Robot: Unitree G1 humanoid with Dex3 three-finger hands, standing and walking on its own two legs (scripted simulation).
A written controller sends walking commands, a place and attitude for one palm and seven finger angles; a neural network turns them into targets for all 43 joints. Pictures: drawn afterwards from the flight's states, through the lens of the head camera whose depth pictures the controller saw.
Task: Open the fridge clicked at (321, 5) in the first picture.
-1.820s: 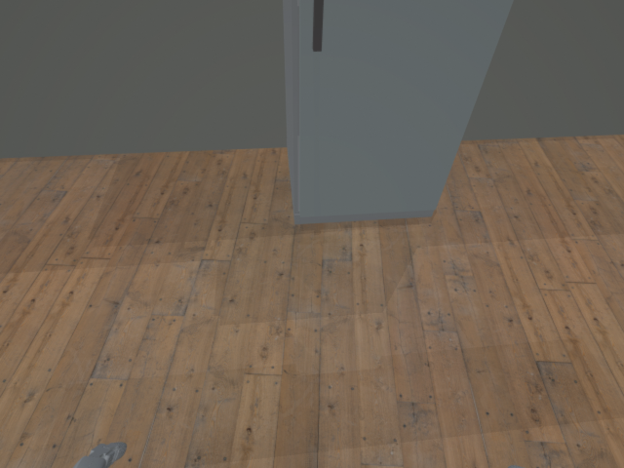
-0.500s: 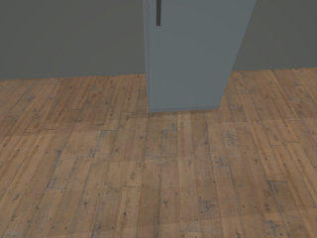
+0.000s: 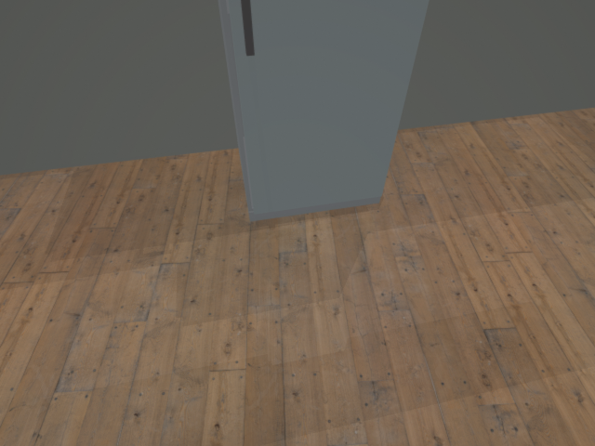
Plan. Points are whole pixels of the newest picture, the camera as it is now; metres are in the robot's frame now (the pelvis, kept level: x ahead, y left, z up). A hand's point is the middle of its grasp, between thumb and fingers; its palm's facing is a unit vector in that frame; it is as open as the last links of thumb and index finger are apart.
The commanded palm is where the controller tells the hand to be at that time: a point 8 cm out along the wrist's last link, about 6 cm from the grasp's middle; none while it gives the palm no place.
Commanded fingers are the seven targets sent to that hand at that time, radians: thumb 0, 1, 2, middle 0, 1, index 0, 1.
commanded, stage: walk to a spot facing it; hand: left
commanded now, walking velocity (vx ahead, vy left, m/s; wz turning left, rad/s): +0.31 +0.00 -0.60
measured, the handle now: (245, 8) +1.13 +0.24 +0.16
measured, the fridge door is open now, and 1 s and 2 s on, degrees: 0 0 0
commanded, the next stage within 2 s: turn to face it in 1.26 s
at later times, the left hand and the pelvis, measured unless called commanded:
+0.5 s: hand out of the picture +0.14 +0.14 -0.16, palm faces -0.10 -0.98 -0.20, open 7.4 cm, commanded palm none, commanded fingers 0.00 0.90 0.90 -0.20 -0.30 -0.20 -0.30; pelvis +0.16 -0.03 +0.01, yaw -12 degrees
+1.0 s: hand (260, 252) +0.53 +0.13 -0.16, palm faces -0.42 -0.89 -0.18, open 7.4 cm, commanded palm none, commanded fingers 0.00 0.90 0.90 -0.20 -0.30 -0.20 -0.30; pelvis +0.36 +0.00 +0.01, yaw -29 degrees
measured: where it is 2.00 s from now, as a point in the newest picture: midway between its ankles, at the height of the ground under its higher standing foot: (332, 397)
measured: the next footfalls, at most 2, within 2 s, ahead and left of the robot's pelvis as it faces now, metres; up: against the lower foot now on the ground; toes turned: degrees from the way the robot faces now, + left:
left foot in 0.64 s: +0.41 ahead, +0.06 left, +0.00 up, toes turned -10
right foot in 1.22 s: +0.42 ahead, -0.19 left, +0.00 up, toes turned -44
